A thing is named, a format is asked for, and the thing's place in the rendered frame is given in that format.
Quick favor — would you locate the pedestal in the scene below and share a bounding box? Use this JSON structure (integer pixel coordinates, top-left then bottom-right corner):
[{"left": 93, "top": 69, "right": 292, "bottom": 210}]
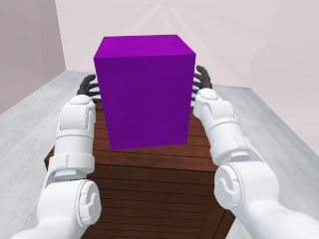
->
[{"left": 44, "top": 98, "right": 236, "bottom": 239}]

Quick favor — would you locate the robot left forearm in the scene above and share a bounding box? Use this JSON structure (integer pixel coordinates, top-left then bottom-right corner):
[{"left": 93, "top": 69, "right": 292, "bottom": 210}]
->
[{"left": 37, "top": 95, "right": 96, "bottom": 222}]

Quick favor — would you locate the robot right forearm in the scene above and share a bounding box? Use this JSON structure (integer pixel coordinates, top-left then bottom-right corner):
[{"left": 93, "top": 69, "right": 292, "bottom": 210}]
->
[{"left": 192, "top": 88, "right": 280, "bottom": 191}]

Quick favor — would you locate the carton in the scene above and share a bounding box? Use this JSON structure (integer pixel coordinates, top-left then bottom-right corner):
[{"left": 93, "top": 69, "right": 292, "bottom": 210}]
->
[{"left": 93, "top": 34, "right": 196, "bottom": 150}]

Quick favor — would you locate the left robot upper arm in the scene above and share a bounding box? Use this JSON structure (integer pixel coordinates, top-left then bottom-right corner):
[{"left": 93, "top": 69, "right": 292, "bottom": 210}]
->
[{"left": 10, "top": 179, "right": 102, "bottom": 239}]

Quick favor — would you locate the robot right hand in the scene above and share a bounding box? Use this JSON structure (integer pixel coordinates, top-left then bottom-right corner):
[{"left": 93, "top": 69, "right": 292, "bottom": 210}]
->
[{"left": 191, "top": 65, "right": 212, "bottom": 102}]

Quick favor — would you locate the robot left hand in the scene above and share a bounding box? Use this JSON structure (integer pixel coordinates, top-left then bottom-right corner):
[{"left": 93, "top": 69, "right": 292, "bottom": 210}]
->
[{"left": 76, "top": 74, "right": 104, "bottom": 112}]

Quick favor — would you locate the right robot upper arm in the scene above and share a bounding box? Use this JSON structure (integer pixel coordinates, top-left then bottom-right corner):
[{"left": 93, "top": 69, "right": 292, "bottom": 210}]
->
[{"left": 213, "top": 161, "right": 319, "bottom": 239}]

